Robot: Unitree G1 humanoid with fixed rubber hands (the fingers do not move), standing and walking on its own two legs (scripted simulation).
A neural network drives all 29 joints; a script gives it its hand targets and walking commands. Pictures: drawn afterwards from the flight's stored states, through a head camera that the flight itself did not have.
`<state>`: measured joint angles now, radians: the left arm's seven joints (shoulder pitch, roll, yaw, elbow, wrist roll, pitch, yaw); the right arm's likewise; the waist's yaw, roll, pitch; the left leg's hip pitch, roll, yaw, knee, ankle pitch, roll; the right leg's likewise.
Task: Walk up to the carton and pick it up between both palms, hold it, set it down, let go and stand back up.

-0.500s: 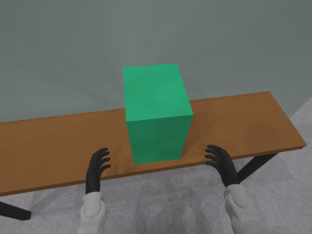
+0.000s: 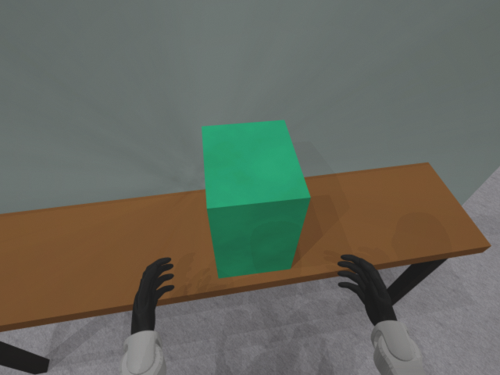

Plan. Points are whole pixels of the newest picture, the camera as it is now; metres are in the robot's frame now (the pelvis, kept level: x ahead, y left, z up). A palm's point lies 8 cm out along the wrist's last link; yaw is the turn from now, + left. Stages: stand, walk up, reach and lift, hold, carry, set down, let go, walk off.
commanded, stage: let go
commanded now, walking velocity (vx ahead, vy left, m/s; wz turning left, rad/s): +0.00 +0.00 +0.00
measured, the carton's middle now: (249, 203) +0.45 +0.03 -0.05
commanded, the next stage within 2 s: stand in 0.44 s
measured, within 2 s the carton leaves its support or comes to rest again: neither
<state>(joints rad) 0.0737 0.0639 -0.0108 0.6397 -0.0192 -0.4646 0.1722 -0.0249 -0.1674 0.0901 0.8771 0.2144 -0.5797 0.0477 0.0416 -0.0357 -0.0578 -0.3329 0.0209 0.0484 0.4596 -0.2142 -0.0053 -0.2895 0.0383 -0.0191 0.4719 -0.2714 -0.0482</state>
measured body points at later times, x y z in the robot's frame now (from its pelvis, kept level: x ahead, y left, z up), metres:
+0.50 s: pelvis +0.00 +0.00 +0.00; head +0.00 +0.01 +0.45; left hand +0.21 +0.20 -0.06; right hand +0.22 -0.19 -0.06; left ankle +0.01 +0.12 -0.74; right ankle -0.02 -0.09 -0.74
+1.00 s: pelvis -0.04 +0.02 +0.00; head -0.10 +0.04 +0.44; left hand -0.10 +0.27 -0.17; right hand -0.16 -0.21 -0.15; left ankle +0.08 +0.15 -0.73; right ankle -0.03 -0.09 -0.74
